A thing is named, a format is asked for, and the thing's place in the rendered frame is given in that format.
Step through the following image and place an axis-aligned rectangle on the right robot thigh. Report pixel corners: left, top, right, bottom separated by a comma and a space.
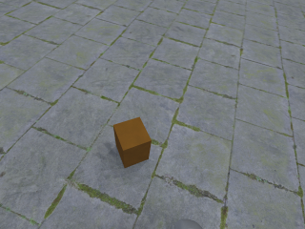
171, 219, 203, 229

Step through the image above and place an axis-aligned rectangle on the carton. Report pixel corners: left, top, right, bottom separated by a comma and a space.
113, 117, 152, 168

